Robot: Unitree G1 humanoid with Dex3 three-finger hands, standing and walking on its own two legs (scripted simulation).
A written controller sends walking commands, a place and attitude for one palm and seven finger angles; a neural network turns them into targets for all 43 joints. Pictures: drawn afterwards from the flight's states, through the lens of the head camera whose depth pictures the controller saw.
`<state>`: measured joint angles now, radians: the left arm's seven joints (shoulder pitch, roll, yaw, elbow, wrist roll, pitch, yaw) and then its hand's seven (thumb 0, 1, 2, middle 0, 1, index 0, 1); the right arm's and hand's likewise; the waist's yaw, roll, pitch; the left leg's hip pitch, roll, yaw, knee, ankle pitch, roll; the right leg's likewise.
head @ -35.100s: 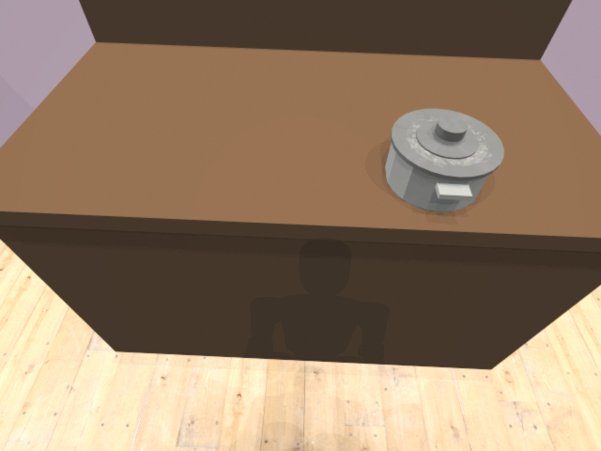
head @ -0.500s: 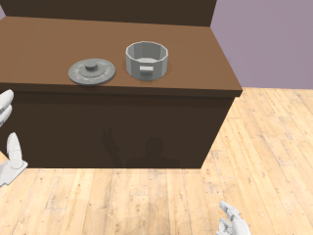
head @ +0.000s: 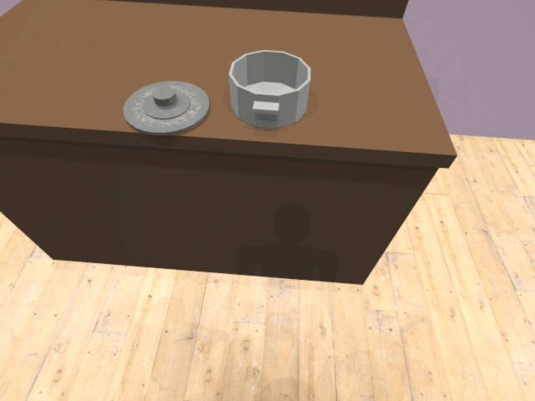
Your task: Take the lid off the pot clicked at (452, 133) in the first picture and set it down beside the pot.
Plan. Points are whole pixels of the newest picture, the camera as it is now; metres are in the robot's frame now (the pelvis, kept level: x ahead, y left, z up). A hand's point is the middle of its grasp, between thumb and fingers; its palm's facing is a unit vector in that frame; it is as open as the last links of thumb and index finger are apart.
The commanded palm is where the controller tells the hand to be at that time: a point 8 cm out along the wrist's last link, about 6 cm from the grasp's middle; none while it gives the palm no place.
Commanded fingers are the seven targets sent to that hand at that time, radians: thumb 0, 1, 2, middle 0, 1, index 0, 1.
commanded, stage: let the arm hang, fingers relaxed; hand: left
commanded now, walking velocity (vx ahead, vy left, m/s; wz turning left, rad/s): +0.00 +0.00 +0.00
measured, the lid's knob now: (164, 96) +0.70 +0.27 +0.03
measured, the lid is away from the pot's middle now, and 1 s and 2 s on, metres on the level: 0.24 0.24 0.24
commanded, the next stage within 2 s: look to check the result in 0.64 s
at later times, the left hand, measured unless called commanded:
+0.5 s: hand out of the picture +0.05 +0.19 -0.17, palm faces +0.01 -0.97 -0.23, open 7.3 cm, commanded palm none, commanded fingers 0.00 0.90 0.90 -0.20 -0.30 -0.20 -0.30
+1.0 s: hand out of the picture +0.00 +0.19 -0.17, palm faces +0.00 -0.98 -0.19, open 7.3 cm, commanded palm none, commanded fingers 0.00 0.90 0.90 -0.20 -0.30 -0.20 -0.30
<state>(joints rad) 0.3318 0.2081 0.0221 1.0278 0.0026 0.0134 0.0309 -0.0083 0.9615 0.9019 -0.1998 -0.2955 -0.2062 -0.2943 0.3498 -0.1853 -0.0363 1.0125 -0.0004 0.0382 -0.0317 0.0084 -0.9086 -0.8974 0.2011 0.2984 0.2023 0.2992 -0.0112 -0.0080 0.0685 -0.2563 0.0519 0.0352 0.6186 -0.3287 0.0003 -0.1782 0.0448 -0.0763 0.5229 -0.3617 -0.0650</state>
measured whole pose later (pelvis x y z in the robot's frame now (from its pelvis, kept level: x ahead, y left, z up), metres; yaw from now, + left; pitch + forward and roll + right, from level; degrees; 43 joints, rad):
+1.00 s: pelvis +0.00 +0.02 +0.01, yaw -2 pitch -1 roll +0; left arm 0.27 0.13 0.01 1.13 0.00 0.01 0.05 0.01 0.92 0.90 -0.20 -0.30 -0.20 -0.29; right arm 0.31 -0.12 -0.02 1.12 0.00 0.01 -0.05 0.00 -0.91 -0.90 0.20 0.30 0.20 0.30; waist -0.01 0.01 0.06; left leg -0.13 0.03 0.09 0.44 -0.30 0.00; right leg -0.11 0.03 -0.03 0.42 -0.30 -0.03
